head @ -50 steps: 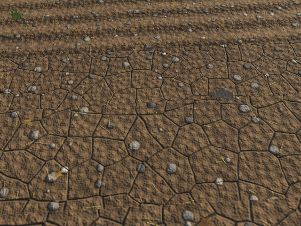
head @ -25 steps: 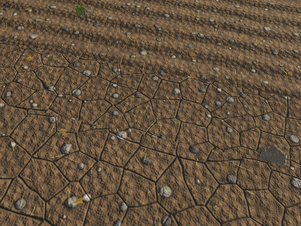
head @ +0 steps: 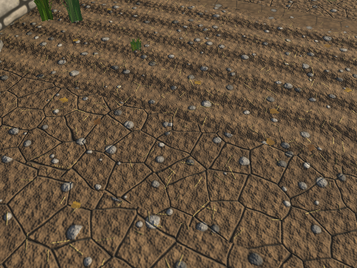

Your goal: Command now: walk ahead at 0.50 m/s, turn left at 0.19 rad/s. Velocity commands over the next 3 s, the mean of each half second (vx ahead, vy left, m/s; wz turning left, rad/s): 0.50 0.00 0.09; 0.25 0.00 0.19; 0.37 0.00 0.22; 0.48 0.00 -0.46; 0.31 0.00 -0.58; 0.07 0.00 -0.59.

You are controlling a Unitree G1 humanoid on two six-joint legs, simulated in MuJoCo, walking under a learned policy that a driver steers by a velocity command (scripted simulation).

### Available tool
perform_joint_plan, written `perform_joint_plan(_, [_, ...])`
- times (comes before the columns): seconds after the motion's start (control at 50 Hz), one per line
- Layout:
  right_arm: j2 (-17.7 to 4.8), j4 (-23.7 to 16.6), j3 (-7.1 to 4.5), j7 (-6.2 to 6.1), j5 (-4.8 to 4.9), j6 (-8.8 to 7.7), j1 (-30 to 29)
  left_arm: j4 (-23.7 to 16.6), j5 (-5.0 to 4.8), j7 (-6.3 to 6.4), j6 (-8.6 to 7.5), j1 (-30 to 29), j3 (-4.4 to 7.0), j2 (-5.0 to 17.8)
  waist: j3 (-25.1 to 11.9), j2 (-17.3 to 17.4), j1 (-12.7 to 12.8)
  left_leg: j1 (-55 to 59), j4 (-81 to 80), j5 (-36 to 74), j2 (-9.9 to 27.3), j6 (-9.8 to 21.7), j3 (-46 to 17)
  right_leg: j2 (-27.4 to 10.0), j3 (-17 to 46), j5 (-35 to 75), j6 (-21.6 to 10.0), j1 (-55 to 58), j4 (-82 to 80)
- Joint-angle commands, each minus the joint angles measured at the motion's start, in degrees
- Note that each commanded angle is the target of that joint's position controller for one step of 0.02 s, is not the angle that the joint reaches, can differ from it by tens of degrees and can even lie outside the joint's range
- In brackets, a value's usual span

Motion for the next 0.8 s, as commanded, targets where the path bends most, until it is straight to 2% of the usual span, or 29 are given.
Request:
perform_joint_plan(0.02, [3.6, 3.1, 0.9, 3.23, -1.2, -1.73, 8.91, 9.57, 1.84, 0.03, -0.29, 30.2, 1.82, 8.4, -6.64, -17.04, 9.04, -41.96, 47.07, -5.06, -2.54, -1.61, -0.65, -6.47, 1.17, 29.15, -0.79, 48.68, 22.83])
perform_joint_plan(0.04, [2.58, 2.15, 1.45, 3.29, 0.52, -2.8, 15.51, 11.03, 1.08, 0.05, 0.97, 30.36, 2.6, 10.79, -11.63, -29.39, 5.86, -50.84, 58.17, -1.29, -0.32, -3.68, 1.87, -10.9, 11.63, 30.71, -4.47, 50.78, 20.77])
perform_joint_plan(0.06, [-0.54, 2.12, 1.13, 3.04, 0.85, -3.55, 13.25, 9.85, 1.45, 0.37, 2.44, 29.79, 1.4, 6.89, -12.38, -20.25, 7.29, -53.76, 59.85, 3.3, 2.0, -3.99, 3.36, -11.53, 13.17, 22.55, -6.62, 46.27, 17.89])
perform_joint_plan(0.08, [-0.41, -2.84, 1.63, 1.98, 3.41, -4.1, 8.42, 12.3, -0.34, 1.1, 3.46, 26.5, 3.38, 13.36, -15.25, -14.21, 4.3, -57.12, 58.38, 13.18, 3.37, -3.49, 9.11, -18.86, 33.08, -18.76, -15.24, 42.04, 3.56])
perform_joint_plan(0.1, [-1.92, -3.97, 1.33, 0.75, 3.64, -3.05, -1.39, 10.07, -0.82, 2.28, 3.59, 20.99, 1.43, 8.14, -7.03, 0.4, 5.62, -59.22, 55.04, 18.36, 7.93, -3.04, 12.85, -18.6, 35.44, -33.1, -17.06, 31.13, -4.16])
perform_joint_plan(0.12, [-2.68, -6.59, 1.69, 0.12, 2.88, -2.7, -8.26, 9.91, 0.69, 2.91, 2.34, 16.69, 0.41, 7.08, -1.35, 1.9, 5.72, -56.47, 54.71, 20.74, 9.62, -0.94, 9.39, -21.31, 35.66, -26.46, -19.4, 19.93, -2.74])
perform_joint_plan(0.14, [-2.1, -6.7, 1.87, 0.01, 1.31, -1.95, -9.67, 9.0, 2.07, 2.58, 0.79, 13.11, -1.43, 2.98, 2.06, 8.69, 3.37, -51.2, 42.94, 23.91, 12.92, 1.36, 6.05, -18.65, 28.64, -26.17, -16.88, 9.77, -0.9])
perform_joint_plan(0.16, [1.03, -7.33, 2.15, 0.82, -0.12, -2.26, -11.63, 10.49, 1.52, 2.59, 0.33, 12.2, -2.67, -1.4, 5.9, 3.76, 2.12, -52.94, 36.45, 28.0, 13.2, 3.24, 4.08, -14.56, 21.95, -22.3, -13.82, 5.7, 1.62])
perform_joint_plan(0.18, [-0.8, -8.47, 1.43, 1.92, -0.62, -2.71, -12.95, 9.05, 1.35, 3.11, 0.15, 8.97, -3.42, -2.33, 7.72, 1.64, -0.55, -46.5, 13.99, 39.46, 14.13, 3.6, 6.18, -5.62, 10.23, -24.53, -8.63, -0.53, -2.12])
perform_joint_plan(0.2, [-1.48, -8.86, 0.95, 2.11, -2.12, -3.01, -16.13, 8.59, 2.11, 4.04, 0.28, 9.83, -2.66, 0.4, 9.0, -1.85, 1.99, -38.05, -0.14, 47.56, 11.8, 1.57, 12.07, -0.91, 3.44, -20.35, -7.95, -5.99, -7.3])
perform_joint_plan(0.22, [-0.36, -9.15, 0.97, 2.24, -3.53, -3.42, -18.15, 9.39, 1.77, 5.03, -0.1, 13.12, -2.69, 1.14, 7.46, -2.16, 3.71, -32.39, -8.21, 54.81, 11.18, -0.09, 13.44, -0.37, 2.75, -12.22, -8.25, -5.81, -7.58])
perform_joint_plan(0.24, [2.16, -9.27, 1.66, 2.64, -3.49, -3.6, -19.01, 10.7, 0.76, 5.74, 0.11, 16.37, -2.67, 1.02, 4.84, -2.0, 4.22, -29.37, -14.88, 57.5, 10.36, -1.31, 13.76, -0.83, 2.07, -4.44, -8.08, -1.39, -6.47])
perform_joint_plan(0.26, [4.16, -9.71, 2.29, 3.24, -2.3, -3.44, -19.24, 11.54, 0.1, 6.18, 0.55, 19.14, -2.45, 1.66, 3.67, -2.25, 4.61, -28.56, -20.67, 57.29, 9.58, -1.93, 14.09, -2.22, 2.46, 0.7, -8.1, 3.51, -6.54])
perform_joint_plan(0.28, [4.68, -10.12, 2.65, 3.69, -1.32, -3.37, -20.65, 11.95, -0.54, 6.55, 0.98, 20.66, -1.99, 2.72, 3.79, -1.2, 5.51, -30.14, -25.49, 55.91, 9.35, -1.87, 13.96, -3.99, 3.43, 3.04, -8.01, 9.22, -6.66])
perform_joint_plan(0.32, [3.91, -11.06, 2.41, 4.8, -0.89, -3.22, -25.98, 12.94, -1.29, 6.65, 2.07, 24.23, -1.63, 2.47, 6.21, 0.81, 8.08, -33.31, -32.95, 55.97, 8.32, -0.64, 14.68, -5.19, 3.77, 2.74, -6.67, 17.16, -6.49])
perform_joint_plan(0.4, [3.9, -12.69, 2.09, 7.31, -0.58, -3.78, -33.12, 14.02, -0.46, 6.6, 4.65, 28.67, -1.24, 0.84, 7.75, 1.43, 10.19, -34.33, -38.35, 50.54, 6.69, 2.17, 16.14, -5.91, 3.0, 4.69, -6.57, 26.45, -3.05])
perform_joint_plan(0.44, [3.02, -12.08, 1.56, 7.55, -0.87, -3.93, -30.99, 12.87, -0.05, 6.3, 5.29, 26.89, -0.81, 1.81, 4.84, 0.66, 7.91, -27.16, -39.64, 45.15, 4.61, 3.97, 17.44, -5.84, 2.48, 15.32, -7.71, 27.27, 1.81])
perform_joint_plan(0.46, [1.72, -10.85, 0.99, 7.34, -1.27, -4.0, -26.68, 12.02, 0.0, 6.03, 5.37, 25.28, -0.62, 2.52, 1.82, -0.27, 5.2, -19.14, -41.23, 44.83, 3.42, 5.43, 18.06, -5.14, 2.09, 21.95, -8.08, 25.99, 6.41])
perform_joint_plan(0.48, [-1.55, -7.8, -0.45, 7.07, -1.76, -4.16, -16.02, 10.62, 0.15, 5.61, 5.22, 21.0, -0.63, 2.79, -3.41, -0.1, -0.82, -2.89, -41.05, 51.5, 5.86, 8.69, 14.7, -3.16, 0.7, 21.85, -7.31, 18.1, 16.91])
perform_joint_plan(0.5, [-7.06, -4.68, -1.92, 6.26, -2.62, -3.98, -2.42, 7.99, 1.18, 5.37, 4.43, 17.62, -1.1, 1.89, -13.0, 5.64, -5.76, 17.5, -39.18, 59.8, 16.55, 13.92, 1.63, 1.87, -1.92, 1.38, -6.06, 4.25, 35.23])
perform_joint_plan(0.52, [-8.45, -2.63, -2.14, 6.6, -1.13, -4.03, -0.38, 8.54, 1.47, 4.27, 3.3, 27.2, -2.88, -4.07, -20.68, 19.08, -1.37, 32.32, -42.32, 54.87, 30.89, 23.92, -21.74, 10.06, -0.31, -53.18, -3.5, -13.81, 53.19])
perform_joint_plan(0.54, [-4.2, -2.81, -1.43, 5.93, -0.26, -3.42, -2.29, 8.21, 0.26, 3.68, 2.43, 23.51, -1.39, 1.71, -14.89, 13.53, -2.52, 27.05, -47.0, 42.11, 28.46, 21.58, -22.68, 7.23, 2.48, -53.56, -3.53, -20.13, 55.97])
perform_joint_plan(0.56, [-3.37, -3.64, -0.83, 5.6, -0.67, -3.22, -9.22, 5.51, -1.09, 3.77, 2.12, 16.95, -0.46, 3.83, -3.37, 12.27, -0.62, 16.23, -49.46, 48.8, 26.21, 19.02, -14.07, 5.28, 0.47, -48.4, -2.76, -22.52, 54.81])
perform_joint_plan(0.58, [-2.24, -4.1, -0.44, 5.88, -1.43, -3.31, -13.46, 4.84, -1.05, 4.38, 2.12, 14.06, -0.42, 2.77, 0.99, 6.74, 1.5, 7.53, -50.67, 59.88, 23.6, 17.26, -8.17, 3.88, -1.17, -45.32, -1.9, -20.01, 52.21])
perform_joint_plan(0.6, [-1.03, -4.24, -0.03, 6.26, -1.75, -3.72, -15.74, 4.95, -0.2, 4.99, 2.64, 14.44, -0.17, 2.11, 2.02, 4.32, 3.63, 1.62, -51.16, 70.21, 21.69, 15.97, -3.47, 2.9, -1.57, -43.93, -0.78, -16.26, 49.3])
perform_joint_plan(0.66, [-0.63, -2.83, 0.24, 6.75, -2.53, -4.43, -17.73, 4.78, 0.31, 5.34, 4.33, 17.35, -0.6, -2.37, 0.57, 6.87, 7.3, -8.28, -53.16, 79.89, 18.74, 15.1, 4.58, 2.02, -3.09, -41.5, 1.67, -6.19, 37.93])
perform_joint_plan(0.68, [-1.82, -1.98, 0.05, 6.39, -2.9, -4.31, -17.98, 3.83, 0.5, 5.55, 4.63, 15.79, -0.67, -2.45, 0.78, 8.12, 7.43, -10.25, -53.21, 82.07, 17.89, 14.7, 6.55, 2.38, -3.92, -39.51, 2.1, -4.4, 33.16])
perform_joint_plan(0.74, [-4.38, 0.67, -0.74, 4.72, -2.35, -2.58, -14.81, 0.76, 1.71, 5.67, 4.75, 9.05, -0.91, -2.67, -2.83, 9.26, 5.69, -9.87, -50.43, 85.45, 14.98, 12.34, 9.07, 4.47, -4.43, -27.15, 1.74, 0.39, 23.49])
perform_joint_plan(0.8, [-5.92, 0.88, -1.07, 3.94, -1.76, -0.87, -14.35, -2.03, 1.6, 5.55, 5.38, 5.93, -0.95, -2.26, -3.71, 9.74, 5.86, -11.57, -47.7, 81.56, 14.71, 12.42, 7.53, 7.0, -5.06, -24.83, 2.11, 3.61, 24.63])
